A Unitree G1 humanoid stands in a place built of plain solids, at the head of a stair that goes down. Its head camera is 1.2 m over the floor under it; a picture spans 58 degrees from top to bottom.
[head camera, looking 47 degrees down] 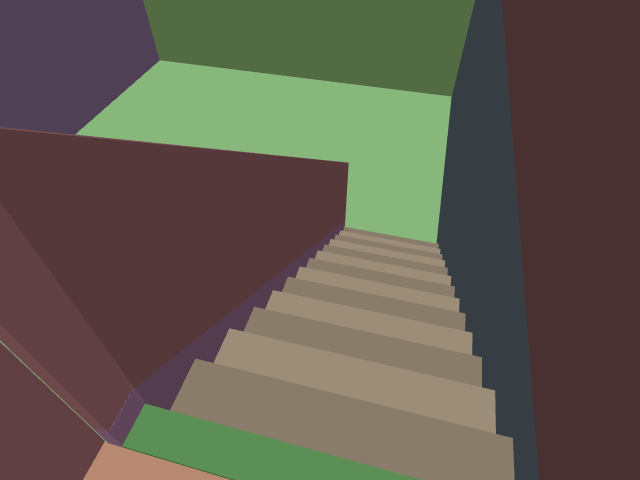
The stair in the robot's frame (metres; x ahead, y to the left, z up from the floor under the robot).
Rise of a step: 0.18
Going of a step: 0.24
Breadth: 1.06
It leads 15 degrees to the right of straight ahead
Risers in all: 14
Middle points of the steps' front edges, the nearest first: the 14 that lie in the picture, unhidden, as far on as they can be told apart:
0.36 -0.02 0.00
0.59 -0.08 -0.17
0.82 -0.14 -0.35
1.05 -0.20 -0.53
1.27 -0.26 -0.70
1.50 -0.31 -0.88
1.73 -0.37 -1.05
1.96 -0.43 -1.23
2.18 -0.49 -1.40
2.41 -0.55 -1.58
2.64 -0.61 -1.76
2.87 -0.67 -1.93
3.09 -0.73 -2.11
3.32 -0.79 -2.28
